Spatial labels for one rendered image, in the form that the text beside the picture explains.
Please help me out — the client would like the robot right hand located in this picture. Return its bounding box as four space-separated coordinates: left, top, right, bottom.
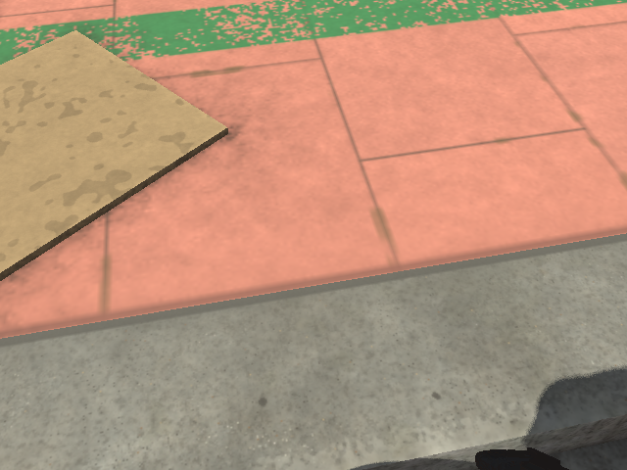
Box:
475 447 569 470

